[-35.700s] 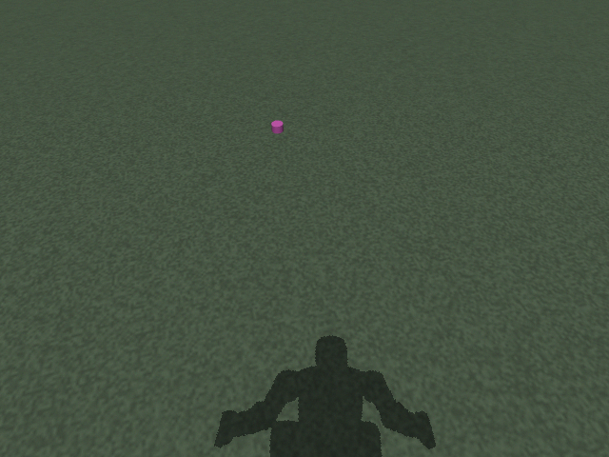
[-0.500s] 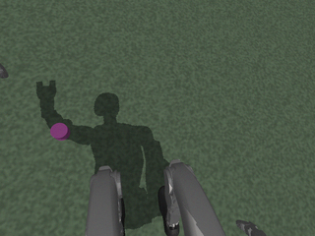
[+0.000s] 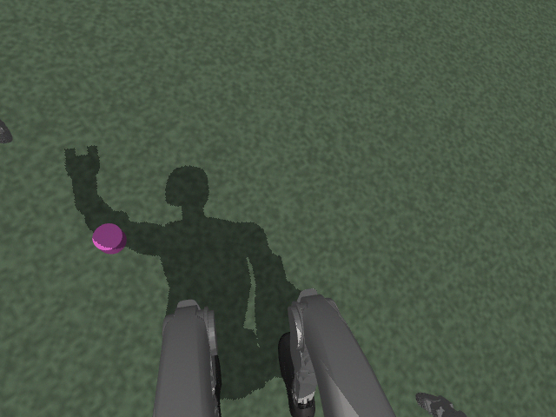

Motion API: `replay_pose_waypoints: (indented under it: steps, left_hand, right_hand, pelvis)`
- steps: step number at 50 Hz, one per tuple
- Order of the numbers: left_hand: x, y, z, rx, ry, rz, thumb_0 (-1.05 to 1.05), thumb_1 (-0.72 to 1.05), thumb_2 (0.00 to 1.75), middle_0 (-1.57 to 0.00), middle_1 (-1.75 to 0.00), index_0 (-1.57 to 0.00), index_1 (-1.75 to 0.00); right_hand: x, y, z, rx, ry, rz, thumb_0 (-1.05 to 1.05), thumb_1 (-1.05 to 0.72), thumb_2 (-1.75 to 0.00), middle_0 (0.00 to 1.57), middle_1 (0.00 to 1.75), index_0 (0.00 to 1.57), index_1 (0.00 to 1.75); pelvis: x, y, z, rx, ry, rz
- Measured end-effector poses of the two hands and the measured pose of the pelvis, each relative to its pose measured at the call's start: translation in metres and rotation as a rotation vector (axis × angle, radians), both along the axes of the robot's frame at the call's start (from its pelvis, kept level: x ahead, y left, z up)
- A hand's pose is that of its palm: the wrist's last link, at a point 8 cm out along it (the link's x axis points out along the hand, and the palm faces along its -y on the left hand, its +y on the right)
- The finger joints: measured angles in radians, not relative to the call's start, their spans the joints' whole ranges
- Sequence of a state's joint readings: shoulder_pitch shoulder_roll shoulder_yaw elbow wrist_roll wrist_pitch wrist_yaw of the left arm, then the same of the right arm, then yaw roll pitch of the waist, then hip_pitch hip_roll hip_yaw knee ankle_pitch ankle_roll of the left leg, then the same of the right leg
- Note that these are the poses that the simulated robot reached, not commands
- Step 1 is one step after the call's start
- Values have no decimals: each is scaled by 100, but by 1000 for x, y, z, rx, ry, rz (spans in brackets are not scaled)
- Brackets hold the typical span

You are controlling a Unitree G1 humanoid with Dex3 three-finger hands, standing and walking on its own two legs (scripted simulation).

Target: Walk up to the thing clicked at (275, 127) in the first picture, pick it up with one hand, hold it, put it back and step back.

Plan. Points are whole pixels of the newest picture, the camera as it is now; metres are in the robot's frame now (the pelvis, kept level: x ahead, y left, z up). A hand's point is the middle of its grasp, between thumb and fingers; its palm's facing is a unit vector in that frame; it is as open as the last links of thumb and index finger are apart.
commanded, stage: go down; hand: left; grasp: from above
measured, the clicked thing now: (110, 238) +0.49 +0.34 -0.51
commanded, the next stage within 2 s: approach in 0.08 s
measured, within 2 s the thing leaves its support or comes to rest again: neither
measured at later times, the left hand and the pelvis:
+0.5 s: hand (2, 203) +0.44 +0.37 -0.12, palm faces -0.52 -0.09 -0.85, open 14.0 cm; pelvis +0.00 +0.00 -0.02, yaw -1 degrees
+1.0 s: hand (93, 234) +0.46 +0.34 -0.38, palm faces -0.46 -0.08 -0.88, open 13.6 cm; pelvis -0.01 -0.01 -0.19, yaw -4 degrees
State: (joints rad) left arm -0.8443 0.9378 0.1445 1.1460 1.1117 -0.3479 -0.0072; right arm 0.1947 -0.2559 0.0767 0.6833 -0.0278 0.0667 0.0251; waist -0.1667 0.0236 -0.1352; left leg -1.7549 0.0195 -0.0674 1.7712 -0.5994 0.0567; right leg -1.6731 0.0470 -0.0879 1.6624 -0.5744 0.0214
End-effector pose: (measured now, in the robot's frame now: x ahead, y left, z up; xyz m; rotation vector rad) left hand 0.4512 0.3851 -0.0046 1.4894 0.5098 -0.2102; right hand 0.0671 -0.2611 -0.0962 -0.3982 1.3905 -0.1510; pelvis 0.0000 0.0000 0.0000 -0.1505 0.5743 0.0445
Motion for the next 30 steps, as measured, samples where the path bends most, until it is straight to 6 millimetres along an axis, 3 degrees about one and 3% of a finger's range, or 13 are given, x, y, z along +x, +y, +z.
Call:
replay_pose_waypoints:
  steps: [13, 18, 24, 30]
  left_hand:
    - [2, 3, 5, 7, -10, -2, 0, -53, 96, -10, -109, -11, -109]
    - [3, 3, -4, 1, 18, 5, 0, -54, 96, -9, -109, -10, -109]
    - [2, -6, -47, -19, 84, -32, 0, -53, 94, -9, -111, -10, -109]
    - [2, -20, -121, -56, 94, -89, 0, -51, 92, -9, -113, -11, -110]
  right_hand:
    - [3, -1, 2, 1, 7, 9, 0, -93, -90, 20, 30, 20, 30]
    - [3, 0, 2, 1, 7, 8, 0, -92, -90, 20, 30, 20, 30]
    - [0, -4, -11, -16, 21, 19, 0, -92, -90, 20, 30, 20, 30]
    - [-6, -11, -48, -29, 81, 54, 0, -92, -90, 20, 30, 20, 30]
  pelvis:
    - [2, -1, 3, 2, 1, 1]
    - [2, 0, 2, 3, 6, -2]
    - [2, 0, -16, -1, 31, -8]
    - [-1, -1, -57, -7, 67, -20]
